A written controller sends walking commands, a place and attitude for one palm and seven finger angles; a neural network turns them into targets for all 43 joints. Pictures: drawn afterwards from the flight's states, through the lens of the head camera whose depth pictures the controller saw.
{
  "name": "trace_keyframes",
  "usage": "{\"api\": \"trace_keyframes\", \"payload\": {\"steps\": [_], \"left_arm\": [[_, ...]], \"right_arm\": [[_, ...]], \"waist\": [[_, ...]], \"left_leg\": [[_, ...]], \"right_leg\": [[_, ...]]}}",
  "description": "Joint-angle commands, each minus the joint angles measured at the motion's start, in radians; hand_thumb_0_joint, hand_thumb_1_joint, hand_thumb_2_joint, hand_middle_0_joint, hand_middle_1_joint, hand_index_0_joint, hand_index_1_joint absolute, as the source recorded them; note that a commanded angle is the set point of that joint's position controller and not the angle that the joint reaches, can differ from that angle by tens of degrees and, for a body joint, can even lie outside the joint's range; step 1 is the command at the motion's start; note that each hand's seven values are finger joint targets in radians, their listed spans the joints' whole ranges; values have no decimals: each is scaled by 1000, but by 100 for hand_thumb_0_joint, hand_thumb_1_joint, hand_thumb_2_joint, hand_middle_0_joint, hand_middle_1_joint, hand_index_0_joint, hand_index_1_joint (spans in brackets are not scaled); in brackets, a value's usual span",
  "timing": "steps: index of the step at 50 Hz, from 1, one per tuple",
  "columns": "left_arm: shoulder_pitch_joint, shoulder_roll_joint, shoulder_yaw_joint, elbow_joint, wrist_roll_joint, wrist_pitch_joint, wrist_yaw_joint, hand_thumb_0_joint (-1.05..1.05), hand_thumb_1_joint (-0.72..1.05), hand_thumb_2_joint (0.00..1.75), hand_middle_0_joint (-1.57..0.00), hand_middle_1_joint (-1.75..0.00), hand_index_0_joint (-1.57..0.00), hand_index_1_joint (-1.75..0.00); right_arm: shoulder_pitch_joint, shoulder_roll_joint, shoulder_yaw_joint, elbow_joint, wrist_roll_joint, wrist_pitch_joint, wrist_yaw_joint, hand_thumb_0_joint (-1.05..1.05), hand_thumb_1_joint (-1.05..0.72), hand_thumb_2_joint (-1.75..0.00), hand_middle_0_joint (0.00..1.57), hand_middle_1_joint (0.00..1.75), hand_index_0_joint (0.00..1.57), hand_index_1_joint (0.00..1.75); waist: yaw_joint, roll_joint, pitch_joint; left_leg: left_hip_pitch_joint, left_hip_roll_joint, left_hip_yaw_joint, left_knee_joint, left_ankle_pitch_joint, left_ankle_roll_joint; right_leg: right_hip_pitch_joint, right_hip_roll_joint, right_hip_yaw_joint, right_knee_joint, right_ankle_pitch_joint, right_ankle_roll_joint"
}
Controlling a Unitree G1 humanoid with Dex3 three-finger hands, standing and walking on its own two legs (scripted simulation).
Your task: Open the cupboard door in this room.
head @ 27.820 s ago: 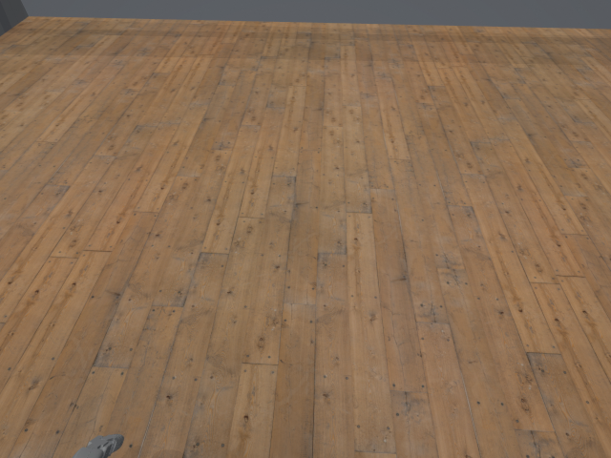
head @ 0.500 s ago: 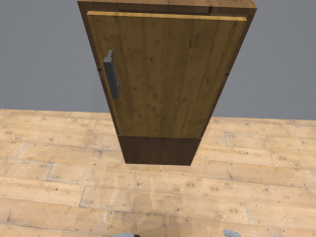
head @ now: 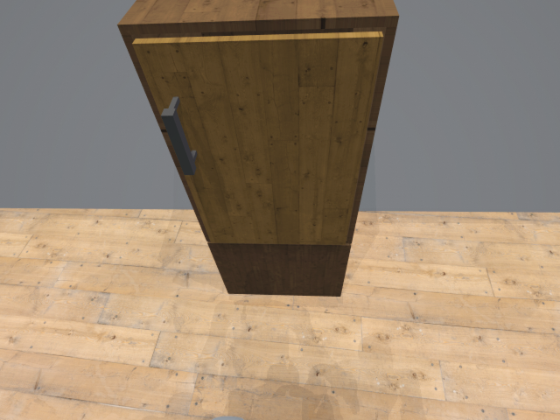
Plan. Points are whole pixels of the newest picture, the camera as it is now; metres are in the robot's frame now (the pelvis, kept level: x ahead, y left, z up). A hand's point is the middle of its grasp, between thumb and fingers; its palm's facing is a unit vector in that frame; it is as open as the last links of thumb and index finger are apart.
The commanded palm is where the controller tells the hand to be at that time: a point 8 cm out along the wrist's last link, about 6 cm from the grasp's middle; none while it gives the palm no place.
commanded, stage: come to a stop and stand still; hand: left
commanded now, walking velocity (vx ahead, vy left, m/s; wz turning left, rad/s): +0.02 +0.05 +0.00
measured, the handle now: (182, 137) +0.58 +0.24 +0.05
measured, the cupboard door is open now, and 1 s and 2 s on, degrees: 0 0 0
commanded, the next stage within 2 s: look again from close up in 0.52 s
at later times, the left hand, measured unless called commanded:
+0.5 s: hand out of the picture -0.01 +0.24 -0.18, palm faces +0.02 -0.98 -0.20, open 7.3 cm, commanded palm none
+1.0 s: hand out of the picture +0.02 +0.26 -0.17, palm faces -0.02 -0.97 -0.24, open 7.3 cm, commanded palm none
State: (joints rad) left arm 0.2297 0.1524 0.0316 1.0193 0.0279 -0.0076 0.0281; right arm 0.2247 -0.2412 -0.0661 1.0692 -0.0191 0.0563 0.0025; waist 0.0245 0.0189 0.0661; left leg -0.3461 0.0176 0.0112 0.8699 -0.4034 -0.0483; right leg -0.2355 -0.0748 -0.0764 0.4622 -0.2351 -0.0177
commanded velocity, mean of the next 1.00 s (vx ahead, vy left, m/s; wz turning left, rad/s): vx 0.00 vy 0.00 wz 0.00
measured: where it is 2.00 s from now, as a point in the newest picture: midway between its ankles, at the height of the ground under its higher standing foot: outside the picture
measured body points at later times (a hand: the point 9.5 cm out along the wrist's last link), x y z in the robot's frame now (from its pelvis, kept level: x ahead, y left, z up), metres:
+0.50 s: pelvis -0.01 +0.07 +0.00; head +0.00 +0.05 +0.44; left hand -0.01 +0.29 -0.16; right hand +0.03 -0.17 -0.17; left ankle -0.04 +0.17 -0.75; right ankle -0.02 -0.06 -0.75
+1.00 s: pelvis -0.01 +0.08 -0.01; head -0.01 +0.05 +0.44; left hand +0.02 +0.31 -0.16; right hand -0.02 -0.13 -0.18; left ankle -0.04 +0.17 -0.75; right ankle -0.02 -0.06 -0.75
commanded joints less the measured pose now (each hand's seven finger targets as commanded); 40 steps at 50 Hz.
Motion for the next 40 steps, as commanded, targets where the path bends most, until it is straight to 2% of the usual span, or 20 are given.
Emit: {"api": "trace_keyframes", "payload": {"steps": [1, 4, 6, 7, 8, 9, 10, 11, 12, 16, 19, 21, 22, 24, 30, 31, 32, 34, 37, 40], "left_arm": [[119, 232, 55, -6, 3, -4, 14, 0, 90, 90, -20, -30, -20, -30], [69, 238, 53, -3, 4, 2, 10, 0, 90, 90, -20, -30, -20, -30], [16, 226, 50, -7, -5, 8, 9, 0, 90, 90, -20, -30, -20, -30], [7, 196, 41, -9, -13, 13, 8, 0, 90, 90, -20, -30, -20, -30], [31, 143, 31, -16, -18, 21, 4, 0, 90, 90, -20, -30, -20, -30], [25, 107, 20, -15, -15, 26, 1, 0, 90, 90, -20, -30, -20, -30], [19, 101, 19, -10, -12, 28, 0, 0, 90, 90, -20, -30, -20, -30], [11, 94, 15, 3, -7, 32, -3, 0, 90, 90, -20, -30, -20, -30], [20, 97, 12, 22, -4, 36, -4, 0, 90, 90, -20, -30, -20, -30], [66, 84, -2, 55, -9, 20, -10, 0, 90, 90, -20, -30, -20, -30], [108, 103, -8, 81, -12, 1, -2, 0, 90, 90, -20, -30, -20, -30], [89, 133, -11, 83, -13, -9, 4, 0, 90, 90, -20, -30, -20, -30], [80, 138, -15, 81, -15, -6, 4, 0, 90, 90, -20, -30, -20, -30], [65, 122, -15, 85, -14, -11, 4, 0, 90, 90, -20, -30, -20, -30], [71, 108, -19, 86, -19, -10, 10, 0, 90, 90, -20, -30, -20, -30], [165, 120, -20, 114, -3, -33, 53, 0, 90, 90, -20, -30, -20, -30], [119, 156, -18, 63, -14, -44, 44, 0, 90, 90, -20, -30, -20, -30], [77, 136, -26, 47, -15, -39, 25, 0, 90, 90, -20, -30, -20, -30], [88, 117, -26, 50, -15, -27, 16, 0, 90, 90, -20, -30, -20, -30], [72, 100, -30, 50, -14, -15, 11, 0, 90, 90, -20, -30, -20, -30]], "right_arm": [[-51, -28, 6, -90, 12, -27, -7, 0, -90, -90, 20, 30, 20, 30], [-10, -15, 10, -75, 15, -35, -8, 0, -90, -90, 20, 30, 20, 30], [74, -9, 15, -41, 15, -47, -11, 0, -90, -90, 20, 30, 20, 30], [98, -35, 13, -31, 14, -58, -14, 0, -90, -90, 20, 30, 20, 30], [89, -97, 1, -39, 6, -65, -17, 0, -90, -90, 20, 30, 20, 30], [58, -143, -7, -53, 5, -58, -21, 0, -90, -90, 20, 30, 20, 30], [8, -134, 0, -64, -2, -53, -21, 0, -90, -90, 20, 30, 20, 30], [-25, -102, 8, -63, -1, -60, -26, 0, -90, -90, 20, 30, 20, 30], [-43, -82, 14, -57, -1, -61, -30, 0, -90, -90, 20, 30, 20, 30], [-25, -56, 18, -36, 2, -67, -36, 0, -90, -90, 20, 30, 20, 30], [6, -43, 20, -15, 16, -74, -39, 0, -90, -90, 20, 30, 20, 30], [31, -13, 27, -9, 22, -77, -35, 0, -90, -90, 20, 30, 20, 30], [38, -12, 27, -4, 21, -78, -31, 0, -90, -90, 20, 30, 20, 30], [38, -17, 24, 6, 16, -71, -35, 0, -90, -90, 20, 30, 20, 30], [59, -8, 39, 42, 17, -83, -36, 0, -90, -90, 20, 30, 20, 30], [-5, -39, 45, -31, 18, -97, -28, 0, -90, -90, 20, 30, 20, 30], [66, -5, 47, -53, 12, -88, -23, 0, -90, -90, 20, 30, 20, 30], [86, 4, 55, -39, 2, -94, -20, 0, -90, -90, 20, 30, 20, 30], [112, -10, 58, -51, 3, -98, -29, 0, -90, -90, 20, 30, 20, 30], [118, -20, 59, -56, 4, -95, -33, 0, -90, -90, 20, 30, 20, 30]], "waist": [[53, -210, -102], [23, -237, -101], [-27, -210, -116], [-36, -126, -127], [-30, 66, -115], [-27, 209, -59], [-15, 160, 7], [-11, 180, 39], [-2, 209, 55], [3, 122, 10], [9, 10, -37], [-23, -62, -40], [-28, -19, -36], [-30, -177, -26], [-21, -33, -29], [8, -68, -42], [-41, 0, -118], [-27, 132, -69], [-27, 113, -92], [-23, 32, 3]], "left_leg": [[-91, 9, -7, -96, -49, -2], [43, -9, 30, -261, 7, 6], [226, -17, 52, -470, 184, 13], [306, 27, 21, -527, 237, 22], [328, 175, -159, -572, 271, 70], [200, 290, -259, -657, 214, 134], [71, 295, -254, -704, 71, 180], [47, 256, -224, -729, 65, 180], [48, 223, -194, -719, 107, 174], [160, 175, -108, -618, 360, 172], [193, 125, -72, -501, 448, 119], [181, 76, -39, -488, 356, 74], [190, 72, -47, -516, 307, 71], [221, 80, -33, -497, 311, 63], [222, 93, -38, -539, 361, 67], [161, 102, -5, -323, 490, 48], [144, 58, -15, -382, 225, 53], [126, 76, -28, -444, 291, 68], [147, 102, -50, -449, 420, 88], [97, 105, -66, -486, 344, 98]], "right_leg": [[220, -269, 251, -111, 464, -152], [133, -232, 223, -110, 356, -125], [27, -175, 169, -56, 238, -66], [-32, -120, 123, 6, 141, -29], [-147, -33, 62, 103, -55, 15], [-141, 3, 6, 191, -241, 44], [-108, 4, 32, 253, -259, 40], [-107, -10, 39, 285, -233, 41], [-102, -15, 47, 310, -213, 37], [-68, -4, 36, 170, -157, 44], [52, -19, 71, -92, 99, 43], [75, -92, 136, -102, 249, 8], [61, -97, 123, -96, 203, 3], [24, -74, 122, -108, 190, 1], [71, -59, 102, -112, 179, 10], [73, -93, 159, -51, 575, 7], [121, -125, 172, -32, 457, -28], [70, -62, 117, -8, 192, -38], [78, -22, 82, 18, 117, -30], [40, -10, 78, 8, 50, -20]]}}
